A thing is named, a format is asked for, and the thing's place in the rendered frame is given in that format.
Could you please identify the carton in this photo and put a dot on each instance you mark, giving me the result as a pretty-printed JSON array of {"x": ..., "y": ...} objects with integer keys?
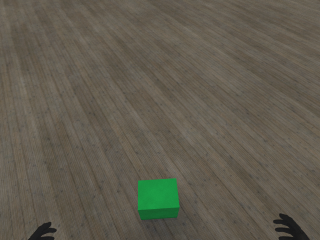
[{"x": 158, "y": 199}]

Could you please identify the robot right hand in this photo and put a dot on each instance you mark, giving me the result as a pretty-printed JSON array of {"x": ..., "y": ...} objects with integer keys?
[{"x": 294, "y": 229}]

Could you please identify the robot left hand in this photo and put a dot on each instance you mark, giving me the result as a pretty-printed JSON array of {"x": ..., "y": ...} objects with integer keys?
[{"x": 41, "y": 230}]

